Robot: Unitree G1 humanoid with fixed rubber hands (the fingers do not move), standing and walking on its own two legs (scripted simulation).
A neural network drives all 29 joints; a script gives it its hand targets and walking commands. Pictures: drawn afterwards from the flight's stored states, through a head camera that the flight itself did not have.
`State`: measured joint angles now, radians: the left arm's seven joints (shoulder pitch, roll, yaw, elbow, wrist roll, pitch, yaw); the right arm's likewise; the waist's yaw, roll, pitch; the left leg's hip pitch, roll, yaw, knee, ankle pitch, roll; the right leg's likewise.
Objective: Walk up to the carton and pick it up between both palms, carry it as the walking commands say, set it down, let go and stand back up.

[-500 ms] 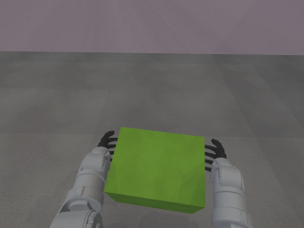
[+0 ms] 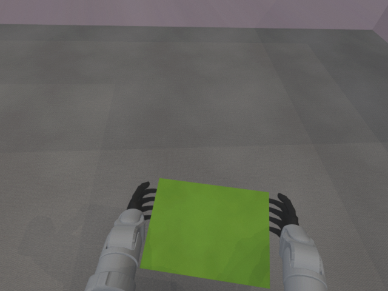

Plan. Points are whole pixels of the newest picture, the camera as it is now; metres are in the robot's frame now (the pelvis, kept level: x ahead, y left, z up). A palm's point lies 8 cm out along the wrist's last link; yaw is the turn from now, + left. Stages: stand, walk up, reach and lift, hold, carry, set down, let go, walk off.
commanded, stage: set down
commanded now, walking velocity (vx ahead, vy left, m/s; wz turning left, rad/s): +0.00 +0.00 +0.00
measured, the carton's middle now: (207, 233) +0.27 -0.06 -0.11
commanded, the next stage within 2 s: none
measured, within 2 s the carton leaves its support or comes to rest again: neither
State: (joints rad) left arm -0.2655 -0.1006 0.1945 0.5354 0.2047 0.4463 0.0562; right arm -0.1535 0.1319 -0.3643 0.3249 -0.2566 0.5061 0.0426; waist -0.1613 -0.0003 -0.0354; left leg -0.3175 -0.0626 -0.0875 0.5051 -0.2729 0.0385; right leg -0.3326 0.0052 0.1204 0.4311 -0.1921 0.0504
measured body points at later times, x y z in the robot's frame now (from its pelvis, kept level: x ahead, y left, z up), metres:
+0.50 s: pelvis -0.05 -0.02 -0.06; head +0.11 -0.02 +0.36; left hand +0.34 +0.08 -0.14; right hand +0.26 -0.25 -0.13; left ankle -0.02 +0.09 -0.74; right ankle +0.02 -0.16 -0.74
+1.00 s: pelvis -0.08 -0.03 -0.14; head +0.13 -0.04 +0.25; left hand +0.37 +0.08 -0.23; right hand +0.30 -0.25 -0.22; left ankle -0.02 +0.09 -0.74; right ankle +0.02 -0.16 -0.74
